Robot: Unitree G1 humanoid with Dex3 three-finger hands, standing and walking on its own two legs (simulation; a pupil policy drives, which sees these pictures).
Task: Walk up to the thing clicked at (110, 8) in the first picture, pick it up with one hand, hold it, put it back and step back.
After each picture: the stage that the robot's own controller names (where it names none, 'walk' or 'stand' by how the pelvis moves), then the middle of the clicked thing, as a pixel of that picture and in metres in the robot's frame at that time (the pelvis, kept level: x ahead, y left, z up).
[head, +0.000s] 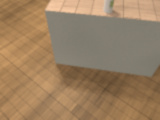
stand; (108, 3) +1.04 -0.15 -0.09
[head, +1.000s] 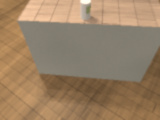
rise first; (85, 9) +0.93 +0.05 -0.07
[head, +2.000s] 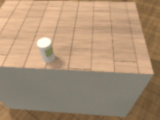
walk; (46, 50) +0.55 +0.24 -0.08
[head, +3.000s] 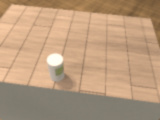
stand; (56, 68) +0.45 +0.14 -0.05
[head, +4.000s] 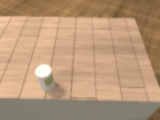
stand; (45, 78) +0.42 +0.19 -0.09
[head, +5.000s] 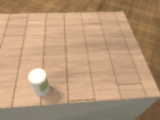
stand; (39, 83) +0.37 +0.19 -0.08
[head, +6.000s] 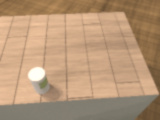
stand; (39, 81) +0.39 +0.21 -0.09
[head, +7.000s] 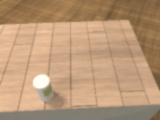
stand; (43, 88) +0.37 +0.19 -0.09
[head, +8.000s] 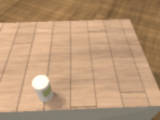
stand; (43, 89) +0.37 +0.19 -0.09
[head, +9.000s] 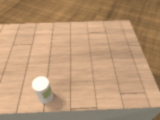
rise first; (43, 90) +0.36 +0.19 -0.09
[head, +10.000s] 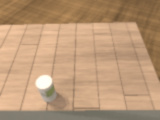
rise first; (46, 89) +0.37 +0.20 -0.09
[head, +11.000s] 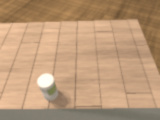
go down; (48, 87) +0.37 +0.20 -0.09
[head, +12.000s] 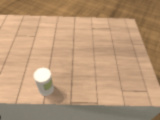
go down; (44, 82) +0.39 +0.19 -0.08
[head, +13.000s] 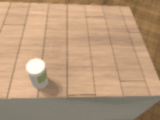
go down; (37, 74) +0.39 +0.18 -0.04
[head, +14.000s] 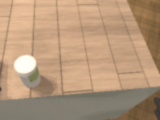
close in; (28, 72) +0.38 +0.18 -0.02
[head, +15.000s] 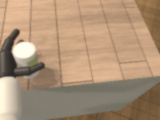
close; (27, 61) +0.40 +0.18 +0.01
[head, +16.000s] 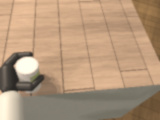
lift; (29, 75) +0.36 +0.18 +0.00
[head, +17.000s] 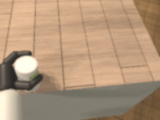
lift; (28, 75) +0.36 +0.18 +0.00
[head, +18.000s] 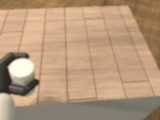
hold; (23, 78) +0.32 +0.20 +0.07
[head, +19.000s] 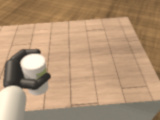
hold; (36, 75) +0.32 +0.17 +0.11
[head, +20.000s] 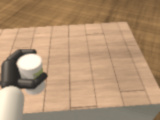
crouch; (32, 75) +0.32 +0.18 +0.11
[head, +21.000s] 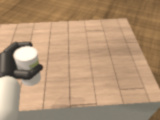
crouch; (28, 67) +0.35 +0.20 +0.10
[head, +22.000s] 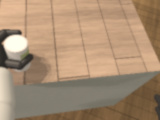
lower; (18, 54) +0.43 +0.19 +0.01
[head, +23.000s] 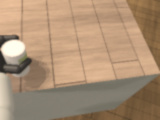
lower; (17, 59) +0.42 +0.20 +0.01
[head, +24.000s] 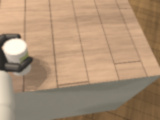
lower; (18, 58) +0.42 +0.20 +0.01
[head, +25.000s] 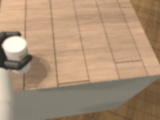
lower; (18, 56) +0.43 +0.20 +0.01
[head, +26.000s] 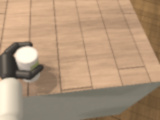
draw back; (28, 65) +0.40 +0.18 +0.00
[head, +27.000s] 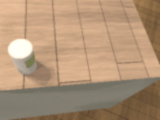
rise; (24, 58) +0.40 +0.18 +0.00
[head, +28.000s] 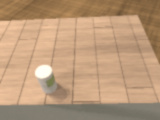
sink last; (46, 79) +0.40 +0.20 -0.04
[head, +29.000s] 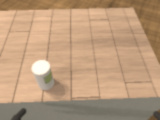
stand; (43, 75) +0.39 +0.18 -0.03
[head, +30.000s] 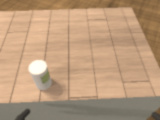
stand; (40, 75) +0.39 +0.19 -0.03
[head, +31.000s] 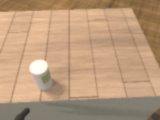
stand; (41, 75) +0.39 +0.19 -0.02
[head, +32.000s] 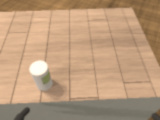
stand; (41, 76) +0.39 +0.19 -0.03
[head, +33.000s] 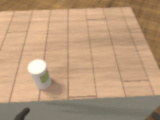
stand; (40, 75) +0.39 +0.20 -0.03
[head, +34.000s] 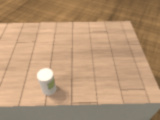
stand; (47, 82) +0.40 +0.19 -0.08
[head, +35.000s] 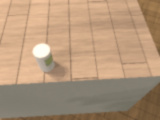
walk; (44, 58) +0.45 +0.18 -0.06
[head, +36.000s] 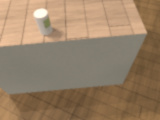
walk; (43, 22) +0.67 +0.24 -0.06
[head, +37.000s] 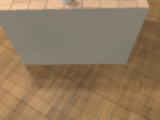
stand; out of the picture +0.96 +0.16 -0.06
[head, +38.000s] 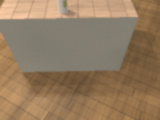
stand; (62, 3) +1.00 +0.18 -0.09
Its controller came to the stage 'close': yes
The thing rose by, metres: 0.20
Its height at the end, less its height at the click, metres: +0.00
